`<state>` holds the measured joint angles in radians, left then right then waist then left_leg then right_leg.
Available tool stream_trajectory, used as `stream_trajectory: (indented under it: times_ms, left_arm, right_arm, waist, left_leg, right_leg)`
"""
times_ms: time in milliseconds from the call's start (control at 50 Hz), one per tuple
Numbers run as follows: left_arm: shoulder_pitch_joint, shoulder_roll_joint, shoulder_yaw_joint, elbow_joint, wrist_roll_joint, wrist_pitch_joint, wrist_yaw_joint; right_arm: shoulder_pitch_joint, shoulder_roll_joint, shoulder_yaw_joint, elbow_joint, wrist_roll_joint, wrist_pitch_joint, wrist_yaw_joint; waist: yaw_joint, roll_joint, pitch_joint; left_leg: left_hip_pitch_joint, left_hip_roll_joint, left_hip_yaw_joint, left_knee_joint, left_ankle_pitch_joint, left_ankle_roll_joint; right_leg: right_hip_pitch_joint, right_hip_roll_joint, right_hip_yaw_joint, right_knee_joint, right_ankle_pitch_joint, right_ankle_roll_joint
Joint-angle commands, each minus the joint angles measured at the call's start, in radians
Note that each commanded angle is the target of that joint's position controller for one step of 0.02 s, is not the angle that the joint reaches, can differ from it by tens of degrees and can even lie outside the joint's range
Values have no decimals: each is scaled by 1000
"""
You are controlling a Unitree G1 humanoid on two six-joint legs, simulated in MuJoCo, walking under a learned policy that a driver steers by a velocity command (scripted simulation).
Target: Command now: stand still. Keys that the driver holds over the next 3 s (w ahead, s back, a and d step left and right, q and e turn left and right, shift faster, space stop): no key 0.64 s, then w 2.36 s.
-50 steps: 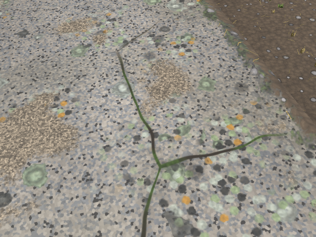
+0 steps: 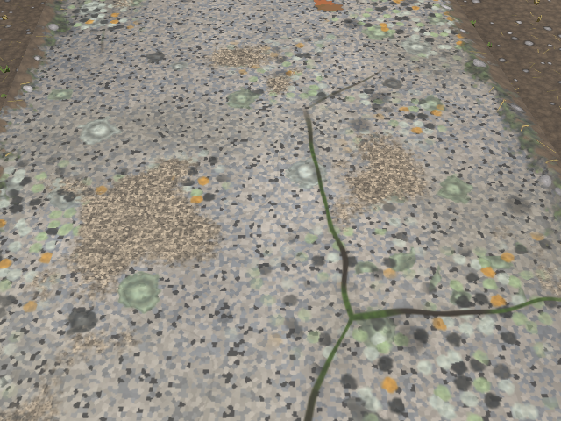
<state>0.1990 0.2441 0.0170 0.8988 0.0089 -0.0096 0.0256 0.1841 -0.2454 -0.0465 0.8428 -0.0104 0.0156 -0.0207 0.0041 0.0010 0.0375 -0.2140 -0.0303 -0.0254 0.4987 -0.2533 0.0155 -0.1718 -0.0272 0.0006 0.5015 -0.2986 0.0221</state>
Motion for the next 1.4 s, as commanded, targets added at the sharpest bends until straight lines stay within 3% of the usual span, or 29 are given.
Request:
stream_trajectory:
  times_ms: [20, 340, 640, 660, 700, 720, 760, 800, 840, 860, 900, 920, 940, 960, 980, 1000, 1020, 1040, 1080, 1120, 1180, 1220, 1260, 1300, 1320, 1340, 1360, 1380, 1400]
  left_arm:
    - [4, 125, 25, -28, -1, -9, 5]
    - [29, 108, 15, 66, -3, -6, 11]
    - [80, 90, 5, 121, -4, -6, 16]
    - [102, 81, 3, 134, -5, -5, 17]
    - [100, 102, 11, 130, -16, -1, 24]
    - [95, 107, 13, 120, -19, -4, 26]
    - [118, 102, 15, 114, -26, -26, 22]
    - [167, 112, 22, 122, -32, -49, 13]
    - [224, 150, 36, 133, -39, -63, 3]
    - [221, 170, 42, 130, -41, -65, 1]
    - [168, 168, 43, 102, -41, -66, -5]
    - [102, 159, 40, 74, -42, -65, -9]
    - [8, 128, 31, 28, -44, -72, -12]
    - [-35, 82, 21, -16, -34, -95, -15]
    - [-20, 84, 22, -23, -33, -114, -14]
    - [-3, 100, 27, -17, -53, -123, -24]
    - [4, 82, 23, -13, -67, -125, -34]
    - [-25, 83, 26, -23, -63, -127, -39]
    - [-67, 72, 32, -45, -42, -121, -49]
    - [-99, 39, 21, -70, -35, -109, -62]
    - [-243, 9, 0, -134, -29, -100, -62]
    - [-280, 46, 7, -158, -37, -91, -60]
    - [-283, 84, 19, -170, -41, -90, -62]
    - [-178, 129, 45, -147, -40, -91, -61]
    - [-36, 161, 67, -104, -43, -87, -57]
    - [121, 193, 86, -58, -46, -79, -50]
    - [249, 286, 106, -29, -16, -76, -46]
    - [269, 248, 92, -14, -13, -74, -54]
    - [170, 184, 70, -23, -21, -82, -59]
  right_arm:
    - [-25, -99, -23, -27, 2, -15, -6]
    - [-12, -98, -16, 129, 9, -13, -17]
    - [-5, -84, -4, 216, 11, -10, -19]
    - [12, -75, -2, 228, 11, -8, -19]
    - [24, -94, -9, 232, 23, -7, -22]
    - [19, -95, -10, 226, 24, -13, -22]
    - [18, -82, -8, 215, 29, -41, -15]
    - [11, -65, -6, 207, 33, -72, -2]
    - [-25, -30, 2, 184, 37, -99, 14]
    - [-28, -19, 5, 177, 40, -110, 20]
    - [18, -21, 5, 188, 44, -122, 27]
    - [116, -32, -1, 226, 46, -124, 27]
    - [244, -87, -19, 274, 46, -127, 27]
    - [403, -203, -57, 322, 52, -128, 28]
    - [450, -194, -48, 316, 30, -132, 36]
    - [390, -122, -25, 296, 13, -138, 36]
    - [345, -98, -16, 274, 10, -141, 38]
    - [321, -84, -6, 266, 16, -137, 40]
    - [313, -40, 14, 260, 17, -118, 35]
    - [273, -49, 20, 236, 13, -104, 17]
    - [253, -116, 12, 210, 12, -106, -7]
    - [297, -149, 0, 223, 27, -113, -9]
    - [302, -148, -7, 227, 36, -112, -8]
    - [284, -166, -17, 220, 22, -98, -6]
    - [272, -160, -17, 213, 11, -84, -4]
    - [264, -146, -10, 198, 3, -77, -2]
    - [377, -24, 23, 175, -8, -86, 11]
    - [410, 27, 41, 193, 15, -114, 22]
    - [307, -78, 13, 159, 45, -138, 29]
  waist:
    - [7, 5, -26]
    - [2, -2, -15]
    - [-1, 1, -1]
    - [-2, 2, -24]
    - [-6, -4, 26]
    - [-5, -5, 74]
    - [1, -11, 119]
    - [17, -44, 108]
    - [31, -129, 97]
    - [20, -170, 103]
    - [-24, -163, 119]
    - [-74, -141, 106]
    - [-130, -38, 92]
    - [-169, 221, 40]
    - [-168, 271, -11]
    - [-119, 136, 13]
    - [-90, 90, 24]
    - [-76, 50, 52]
    - [-58, 55, 60]
    - [-40, 67, 75]
    - [-56, 87, 108]
    - [-52, 106, 118]
    - [-29, 101, 112]
    - [39, 125, 11]
    - [110, 129, -79]
    - [180, 115, -168]
    - [138, -116, -335]
    - [119, -271, -459]
    - [106, -196, -279]
  left_leg:
    - [38, 55, -63, -77, 157, 16]
    - [55, 53, -48, -85, 185, 14]
    - [43, 47, -35, -94, 164, 11]
    - [50, 36, -24, -96, 57, 13]
    - [-25, 11, -10, -75, -314, 38]
    - [-83, 18, -25, -75, -424, 52]
    - [-138, 42, -55, -61, -439, 73]
    - [-183, 42, -49, -1, -368, 75]
    - [-249, 9, 18, 120, -236, 60]
    - [-254, 8, 48, 162, -172, 62]
    - [-139, 17, 50, 77, -163, 89]
    - [15, 16, 37, -11, -129, 98]
    - [153, 63, -84, -85, -117, 125]
    - [394, 212, -371, -193, -20, 205]
    - [513, 369, -616, -250, 147, 275]
    - [507, 385, -565, -222, 216, 273]
    - [502, 365, -480, -221, 252, 257]
    - [493, 346, -391, -240, 300, 236]
    - [414, 289, -255, -285, 386, 184]
    - [275, 240, -164, -349, 373, 175]
    - [55, 180, -62, -433, 317, 158]
    - [90, 219, -67, -458, 306, 158]
    - [194, 252, -57, -413, 411, 139]
    - [290, 267, -33, -248, 752, 109]
    - [283, 243, -5, -72, 887, 90]
    - [156, 203, 14, 153, 818, 63]
    - [-202, 71, 39, 555, 387, 18]
    - [-358, -50, -67, 822, -279, 5]
    - [-462, 16, -120, 921, -257, 33]
  right_leg:
    - [-42, -36, 37, -95, 129, -20]
    - [-36, -13, 18, -110, 147, -19]
    - [-45, -4, 11, -116, 133, -22]
    - [-37, 8, -1, -117, 34, -25]
    - [-96, 22, 3, -98, -280, -59]
    - [-137, 9, 27, -102, -389, -78]
    - [-160, -30, 90, -110, -434, -113]
    - [-107, -81, 173, -133, -434, -152]
    - [-22, -184, 341, -234, -464, -215]
    - [-13, -247, 424, -280, -453, -244]
    - [-90, -246, 405, -262, -347, -233]
    - [-171, -194, 319, -202, -247, -196]
    - [-278, -92, 162, -35, -60, -134]
    - [-483, 54, -39, 332, 74, -51]
    - [-656, 81, 11, 592, -214, -39]
    - [-731, 31, 82, 733, -233, -64]
    - [-783, -2, 92, 787, -170, -86]
    - [-835, -37, 68, 780, -108, -95]
    - [-786, -84, 24, 699, -18, -87]
    - [-682, -83, -18, 558, 84, -52]
    - [-425, -28, -74, 223, 272, -22]
    - [-365, -9, -64, 124, 317, -36]
    - [-352, -1, -43, 47, 327, -68]
    - [-225, 38, -55, 56, 281, -106]
    - [-65, 68, -75, 72, 247, -132]
    - [166, 32, -39, 80, 235, -163]
    - [548, -230, 359, 53, 73, -295]
    - [613, -374, 793, -197, -125, -385]
    - [460, -336, 741, -258, -207, -329]
